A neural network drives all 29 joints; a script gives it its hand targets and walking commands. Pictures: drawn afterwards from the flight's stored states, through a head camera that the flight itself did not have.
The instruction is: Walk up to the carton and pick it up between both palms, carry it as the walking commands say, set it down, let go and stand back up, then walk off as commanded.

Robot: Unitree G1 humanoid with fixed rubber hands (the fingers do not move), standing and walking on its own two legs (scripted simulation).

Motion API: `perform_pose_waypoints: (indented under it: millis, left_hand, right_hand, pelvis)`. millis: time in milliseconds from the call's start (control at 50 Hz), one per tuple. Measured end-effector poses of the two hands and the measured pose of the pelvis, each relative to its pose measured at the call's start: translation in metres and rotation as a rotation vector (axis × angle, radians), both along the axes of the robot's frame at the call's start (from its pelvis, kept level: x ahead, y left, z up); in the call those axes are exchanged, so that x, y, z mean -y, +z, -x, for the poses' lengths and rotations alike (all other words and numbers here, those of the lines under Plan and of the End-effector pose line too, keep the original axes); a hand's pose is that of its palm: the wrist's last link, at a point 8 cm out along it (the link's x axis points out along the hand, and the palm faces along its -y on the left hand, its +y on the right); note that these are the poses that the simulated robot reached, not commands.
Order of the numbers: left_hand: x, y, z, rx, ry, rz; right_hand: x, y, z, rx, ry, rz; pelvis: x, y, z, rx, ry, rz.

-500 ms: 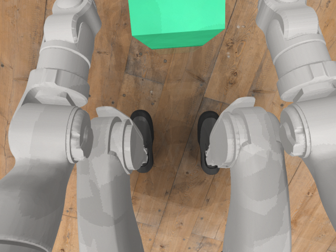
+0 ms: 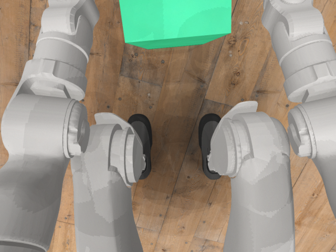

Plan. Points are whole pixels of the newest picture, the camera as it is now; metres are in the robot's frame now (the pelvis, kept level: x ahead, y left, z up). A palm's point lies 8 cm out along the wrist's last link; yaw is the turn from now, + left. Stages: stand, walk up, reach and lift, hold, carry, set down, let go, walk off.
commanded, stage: reach and lift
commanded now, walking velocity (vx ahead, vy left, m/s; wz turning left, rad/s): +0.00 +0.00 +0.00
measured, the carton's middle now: out of the picture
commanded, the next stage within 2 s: none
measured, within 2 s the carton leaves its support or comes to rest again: leaves its support in 1.26 s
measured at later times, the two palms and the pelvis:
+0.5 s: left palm out of the picture +0.55 +0.10 -0.16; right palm out of the picture +0.55 -0.14 -0.17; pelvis +0.00 +0.01 +0.00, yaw +0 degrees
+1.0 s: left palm out of the picture +0.55 +0.09 -0.15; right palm out of the picture +0.54 -0.15 -0.16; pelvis +0.02 +0.01 -0.02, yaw -1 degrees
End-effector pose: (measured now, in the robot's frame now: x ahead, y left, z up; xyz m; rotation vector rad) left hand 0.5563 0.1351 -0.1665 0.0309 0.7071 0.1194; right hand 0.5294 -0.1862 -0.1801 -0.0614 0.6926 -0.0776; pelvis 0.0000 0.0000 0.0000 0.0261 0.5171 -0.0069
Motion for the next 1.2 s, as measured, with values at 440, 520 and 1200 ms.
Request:
perform_pose_waypoints:
  millis: [440,520,1200]
  left_hand:
    - [0.032,0.004,0.002,0.014,-0.045,0.029]
    - [0.033,0.004,0.003,0.015,-0.029,0.029]
    - [0.048,0.014,0.023,-0.037,0.019,0.023]
  right_hand:
    - [-0.044,0.014,-0.016,0.011,0.061,-0.022]
    - [-0.046,0.014,-0.015,0.007,0.038,-0.018]
    - [-0.039,0.021,0.006,-0.059,-0.008,0.010]
  pelvis:
    - [-0.006,0.004,0.005,-0.003,0.002,0.013]
    - [-0.006,0.004,0.004,-0.007,0.002,0.013]
    - [-0.013,-0.005,-0.018,-0.030,-0.078,-0.014]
